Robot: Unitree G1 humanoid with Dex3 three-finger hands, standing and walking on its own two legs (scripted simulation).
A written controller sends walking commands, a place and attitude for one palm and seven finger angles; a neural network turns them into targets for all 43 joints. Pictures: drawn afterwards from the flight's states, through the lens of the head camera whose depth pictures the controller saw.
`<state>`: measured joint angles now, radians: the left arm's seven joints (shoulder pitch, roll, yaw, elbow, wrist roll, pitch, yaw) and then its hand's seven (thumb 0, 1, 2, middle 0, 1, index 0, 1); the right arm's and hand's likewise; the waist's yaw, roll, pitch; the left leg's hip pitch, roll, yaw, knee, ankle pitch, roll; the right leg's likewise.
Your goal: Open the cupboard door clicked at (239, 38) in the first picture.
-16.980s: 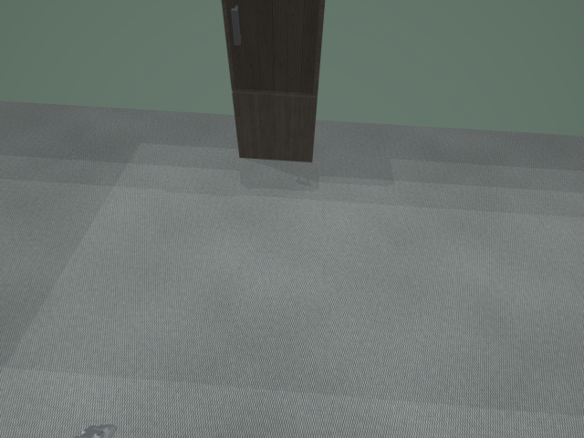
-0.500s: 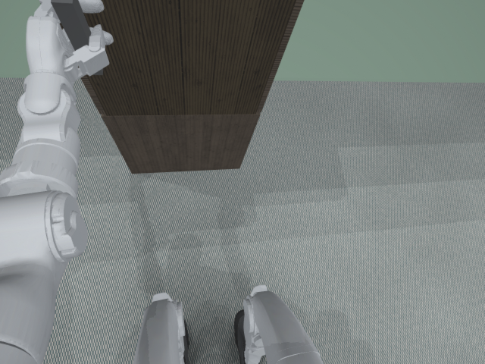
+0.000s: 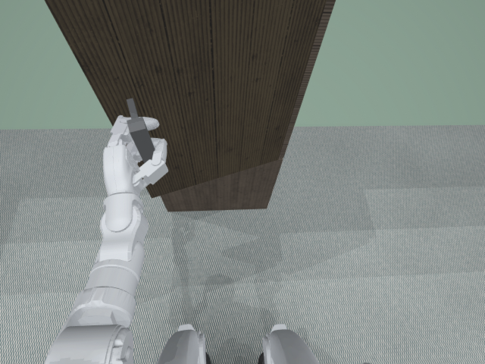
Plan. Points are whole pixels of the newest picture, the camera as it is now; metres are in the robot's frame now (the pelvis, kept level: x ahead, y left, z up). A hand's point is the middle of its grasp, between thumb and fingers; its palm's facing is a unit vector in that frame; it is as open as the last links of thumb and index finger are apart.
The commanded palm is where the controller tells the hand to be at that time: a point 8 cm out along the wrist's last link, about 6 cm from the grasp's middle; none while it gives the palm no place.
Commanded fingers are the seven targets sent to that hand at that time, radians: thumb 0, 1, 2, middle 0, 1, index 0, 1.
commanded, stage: pull the door open along its arc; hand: left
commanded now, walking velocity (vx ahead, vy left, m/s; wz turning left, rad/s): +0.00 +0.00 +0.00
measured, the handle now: (143, 138) +0.48 +0.16 +0.03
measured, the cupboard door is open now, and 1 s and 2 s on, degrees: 18 49 52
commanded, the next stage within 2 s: open thumb and fingers to let go in 0.48 s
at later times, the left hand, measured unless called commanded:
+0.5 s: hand (234, 232) +0.31 +0.01 +0.03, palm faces +0.27 -0.96 -0.04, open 6.3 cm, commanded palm +0.25 +0.04 +0.03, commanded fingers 0.00 0.90 0.90 -0.40 -1.35 -0.40 -1.35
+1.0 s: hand (238, 233) +0.31 +0.00 +0.03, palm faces +0.37 -0.93 -0.04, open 10.6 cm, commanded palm +0.27 +0.04 +0.03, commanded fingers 0.00 -0.50 0.30 -0.30 -1.20 -0.30 -1.20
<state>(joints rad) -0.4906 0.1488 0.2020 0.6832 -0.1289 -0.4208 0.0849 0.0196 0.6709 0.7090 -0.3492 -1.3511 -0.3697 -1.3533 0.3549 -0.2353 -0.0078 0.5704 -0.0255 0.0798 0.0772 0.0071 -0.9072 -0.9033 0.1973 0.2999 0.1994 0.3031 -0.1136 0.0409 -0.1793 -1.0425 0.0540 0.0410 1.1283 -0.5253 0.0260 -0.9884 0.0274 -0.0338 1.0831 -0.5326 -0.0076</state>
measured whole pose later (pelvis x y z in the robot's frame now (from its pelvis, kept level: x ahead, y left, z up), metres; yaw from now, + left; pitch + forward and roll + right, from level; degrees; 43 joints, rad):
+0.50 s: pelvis +0.00 -0.04 +0.00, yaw +4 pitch +19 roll +1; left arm -0.05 -0.11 -0.28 0.36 0.12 -0.34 0.57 0.01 0.66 0.70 -0.29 -1.30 -0.34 -1.34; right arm 0.18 -0.15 0.00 0.58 -0.08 0.00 0.07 0.01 -0.91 -0.90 0.20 0.30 0.20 0.30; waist -0.03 0.03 -0.19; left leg -0.92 0.03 -0.01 1.09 -0.50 -0.03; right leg -0.87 0.01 -0.08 1.11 -0.57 -0.07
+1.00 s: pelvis -0.02 -0.07 +0.00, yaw +6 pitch +19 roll +3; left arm -0.14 -0.13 -0.18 0.45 0.09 -0.41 0.59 0.01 0.00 0.51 -0.33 -1.26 -0.34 -1.26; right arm 0.20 -0.20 -0.03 0.64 -0.09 -0.03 0.02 0.01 -0.91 -0.90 0.19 0.30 0.20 0.30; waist -0.03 0.04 -0.18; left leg -0.97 0.02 -0.03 1.10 -0.47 -0.05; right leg -0.94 0.00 -0.11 1.17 -0.57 -0.11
